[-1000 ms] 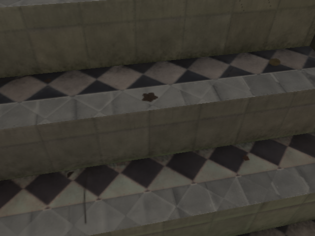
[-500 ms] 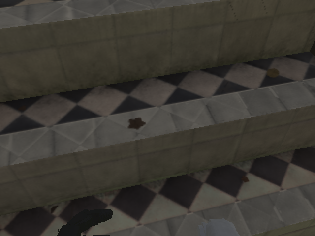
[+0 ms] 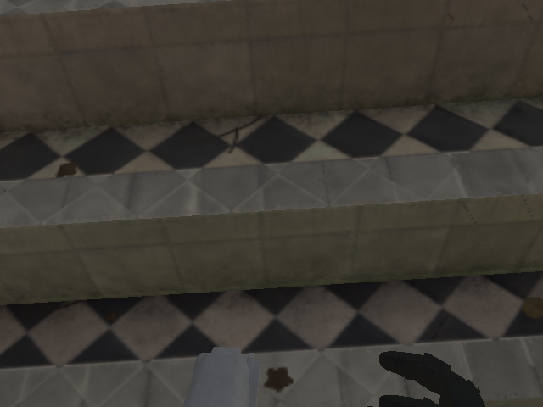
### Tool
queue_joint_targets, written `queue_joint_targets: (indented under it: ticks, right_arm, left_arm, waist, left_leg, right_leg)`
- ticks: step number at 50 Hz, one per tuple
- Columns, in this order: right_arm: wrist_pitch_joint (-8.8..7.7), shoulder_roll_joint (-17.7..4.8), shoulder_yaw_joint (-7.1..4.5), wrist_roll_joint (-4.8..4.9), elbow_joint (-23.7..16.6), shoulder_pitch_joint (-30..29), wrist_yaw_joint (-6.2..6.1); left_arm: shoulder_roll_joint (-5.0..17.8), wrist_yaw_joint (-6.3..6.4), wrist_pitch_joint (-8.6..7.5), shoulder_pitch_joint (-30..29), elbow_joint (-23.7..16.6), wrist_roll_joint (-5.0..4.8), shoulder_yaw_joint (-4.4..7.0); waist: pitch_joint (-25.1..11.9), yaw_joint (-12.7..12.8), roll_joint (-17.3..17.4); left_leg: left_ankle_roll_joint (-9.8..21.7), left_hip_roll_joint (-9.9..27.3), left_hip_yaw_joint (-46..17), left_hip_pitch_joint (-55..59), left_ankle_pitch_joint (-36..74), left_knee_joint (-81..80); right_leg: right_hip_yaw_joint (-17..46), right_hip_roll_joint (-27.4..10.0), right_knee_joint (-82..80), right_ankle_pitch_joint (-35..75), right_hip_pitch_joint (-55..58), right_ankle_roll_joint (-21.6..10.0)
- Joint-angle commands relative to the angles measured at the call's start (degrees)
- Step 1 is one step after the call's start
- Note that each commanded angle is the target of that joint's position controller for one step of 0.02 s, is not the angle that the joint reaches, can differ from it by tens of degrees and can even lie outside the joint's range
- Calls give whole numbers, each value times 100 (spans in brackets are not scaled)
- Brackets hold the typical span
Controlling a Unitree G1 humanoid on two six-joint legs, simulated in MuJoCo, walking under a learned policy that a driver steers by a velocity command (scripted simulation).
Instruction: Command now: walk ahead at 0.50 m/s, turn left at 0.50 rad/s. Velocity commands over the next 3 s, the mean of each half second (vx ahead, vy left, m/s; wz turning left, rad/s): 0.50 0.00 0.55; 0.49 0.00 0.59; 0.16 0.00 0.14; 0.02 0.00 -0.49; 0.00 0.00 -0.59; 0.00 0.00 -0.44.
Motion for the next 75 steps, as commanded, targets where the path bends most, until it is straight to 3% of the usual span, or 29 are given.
queue_joint_targets:
  ticks: [1,3,5,7,9,10,11,14,16,22,27,30,32,33,35,36,37,38,40,43,50,56,58,59,60,62,66,72,75]
  right_arm:
    - [120,-286,-53,-55,-701,-973,-4]
    - [257,-150,82,51,-743,-1270,115]
    - [248,-214,209,289,-467,-845,168]
    - [292,-631,71,72,119,1437,169]
    - [371,-1578,-335,-120,277,2131,28]
    - [494,-2167,-646,-199,258,1809,-102]
    - [456,-2097,-755,-253,197,1064,-55]
    - [15,-1161,-473,-162,1229,915,75]
    - [-182,-692,-317,-168,1395,801,237]
    - [-553,-1187,-424,-111,1834,2430,309]
    - [-528,-1219,-505,-113,1836,2894,128]
    - [-344,-1340,-655,8,1812,3200,-182]
    - [-451,-1680,-731,150,1250,2305,-176]
    - [-565,-1841,-812,209,1226,2525,-72]
    - [-852,-1913,-912,161,693,1769,262]
    - [-958,-1484,-894,-92,628,1469,321]
    - [-1018,-650,-598,-278,411,1074,267]
    - [-699,-789,-658,-346,105,1166,222]
    - [-73,-577,-438,-502,-513,847,103]
    - [276,-540,-374,-210,-297,1605,176]
    - [262,-1016,-588,-150,-699,1134,271]
    - [197,-1406,-680,180,-689,1128,548]
    - [-29,-1281,-681,24,-46,2433,574]
    - [-26,-1644,-727,-192,-171,2612,464]
    - [-40,-1759,-756,-277,-209,2653,305]
    - [-91,-1505,-536,-390,-365,1660,192]
    - [-343,-1160,-376,-133,-59,1556,86]
    - [-349,-946,-295,-60,68,1859,-31]
    - [-229,-1059,-389,-19,-253,1567,-18]
  left_arm:
    - [730,154,-122,604,-110,-18,169]
    - [847,336,3,983,9,-97,258]
    - [748,424,79,756,-271,-475,113]
    - [1591,298,11,597,-485,-572,256]
    - [1960,-137,-131,-208,-1351,-390,404]
    - [1503,-362,-172,-1154,-1820,-120,392]
    - [815,-448,-87,-1779,-2215,262,313]
    - [-575,-82,233,-2043,-3079,415,-197]
    - [-494,74,350,-1063,-2766,343,-286]
    - [-587,254,509,-2518,-3123,223,-445]
    - [-672,168,563,-4308,-3975,233,-628]
    - [-857,80,675,-4269,-3966,153,-734]
    - [-279,189,651,-2733,-3486,-60,-464]
    - [17,215,592,-2320,-3308,-238,-318]
    - [901,370,570,-835,-2954,-110,86]
    - [788,362,598,-1474,-2626,-308,212]
    - [353,255,706,-1419,-2229,-244,166]
    - [568,391,809,-1884,-2284,81,225]
    - [10,406,674,-2742,-1845,135,108]
    - [206,322,369,-2646,-1321,142,103]
    - [1318,243,118,-1724,-1462,137,511]
    - [1878,372,674,-748,-1784,167,675]
    - [975,151,799,-776,-1699,222,427]
    - [515,37,846,-997,-2213,10,319]
    - [329,77,884,-950,-2256,-110,275]
    - [151,209,909,-1044,-2081,-167,236]
    - [609,225,1028,-989,-2211,121,275]
    - [445,290,1291,-516,-1979,-27,188]
    - [435,361,1137,-556,-2097,119,253]
  waist:
    - [222,72,-694]
    - [-50,350,-1163]
    - [-386,176,-722]
    - [-2104,-632,-1541]
    - [-2607,-969,-571]
    - [-2382,-896,873]
    - [-1989,-686,74]
    - [283,295,-401]
    - [646,737,-500]
    - [362,-215,430]
    - [574,-583,86]
    - [-405,-651,493]
    - [-1739,322,691]
    - [-2466,421,597]
    - [-4100,1030,-465]
    - [-3886,762,-2118]
    - [-2963,566,-1286]
    - [-2676,138,-779]
    - [-306,-646,-165]
    - [650,-1202,-151]
    - [323,-731,-483]
    - [-328,-46,-334]
    - [-145,-488,84]
    - [-461,-429,1287]
    - [-1266,-490,1355]
    - [-879,-192,1178]
    - [209,20,72]
    - [-161,56,1007]
    - [13,93,526]
  left_leg:
    - [-33,381,665,-72,-429,-1085]
    - [49,750,1397,344,-2045,-2202]
    - [133,-11,2451,3398,-3610,-4756]
    - [390,-507,1849,5043,-4017,-5258]
    - [817,263,-1557,6729,-4650,-7463]
    - [1224,1019,-4632,6863,-6406,-9696]
    - [1020,1339,-5599,6238,-6662,-10528]
    - [221,1154,-3547,4443,-4549,-9958]
    - [-59,692,-2080,4121,-3187,-9732]
    - [275,984,-2335,6106,-1802,-10485]
    - [133,946,-2280,6389,-1123,-11681]
    - [407,1172,-1320,7271,2263,-12352]
    - [271,988,-782,6495,8486,-10939]
    - [187,927,-960,6214,9254,-9848]
    - [-790,-410,-872,4625,6313,-6640]
    - [-841,-502,-1201,4123,393,-3734]
    - [-561,-43,-1597,3240,297,-2263]
    - [-495,-122,-1280,2635,400,-1575]
    - [-400,296,-849,2071,438,-1163]
    - [-516,274,-812,2134,587,-1262]
    - [-562,677,-499,1811,452,-3471]
    - [-502,749,1281,6142,-2224,-8729]
    - [-633,699,462,6901,-1224,-9388]
    - [-389,1981,-2149,7234,-1498,-10443]
    - [-164,2575,-3469,7125,-2046,-11587]
    - [-130,2476,-2294,6391,-2420,-11291]
    - [-138,1949,-1024,5916,-1571,-11037]
    - [47,1861,208,6666,805,-10962]
    - [70,1897,237,6573,337,-10133]
  right_leg:
    - [599,-959,-1826,762,427,-151]
    - [423,-1134,-2709,1357,1420,-674]
    - [-360,-978,-1954,8275,566,-825]
    - [-169,-1670,614,12302,1613,-1308]
    - [224,-899,3185,8735,-686,-994]
    - [787,348,5642,3036,-2455,-736]
    - [2125,587,8764,2047,-3543,-513]
    - [2084,489,10780,2109,-5281,-465]
    - [1924,418,10230,2260,-5196,-444]
    - [1306,276,11780,1061,-7429,-366]
    - [1016,150,10169,414,-7417,-279]
    - [742,158,7842,-443,-5353,-539]
    - [659,821,5483,-1523,-1496,-541]
    - [999,828,4973,-1331,-195,-569]
    - [3148,-213,2347,-2648,2385,-1068]
    - [3817,-828,2331,-931,1824,-1116]
    - [2855,-672,2833,-203,1214,-895]
    - [3946,-1449,1673,-2347,173,-1079]
    - [4366,-1647,776,-3994,-2523,-775]
    - [2738,-1379,460,-3215,-3690,-548]
    - [1908,-1829,-309,-3141,-1410,-555]
    - [538,-1718,285,-2411,-630,-254]
    - [274,-800,2671,-1452,-1197,-196]
    - [358,96,3787,-1450,-2604,270]
    - [1116,30,5362,-1309,-2263,477]
    - [1628,-164,7423,-258,-2409,495]
    - [1796,57,6458,409,-2312,424]
    - [1271,435,2107,-1339,-468,105]
    - [1450,307,1302,-321,-708,-170]
Next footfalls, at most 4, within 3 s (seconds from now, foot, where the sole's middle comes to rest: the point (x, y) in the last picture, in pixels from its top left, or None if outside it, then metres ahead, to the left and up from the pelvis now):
0.14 left None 0.20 0.09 -0.56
0.72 right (320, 336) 0.47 -0.04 -0.34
1.16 left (80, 383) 0.40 0.36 -0.34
1.52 right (205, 341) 0.47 0.16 -0.34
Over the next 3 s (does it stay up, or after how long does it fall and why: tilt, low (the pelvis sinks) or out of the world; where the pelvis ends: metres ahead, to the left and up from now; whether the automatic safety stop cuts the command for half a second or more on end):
stays up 0.33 0.19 0.35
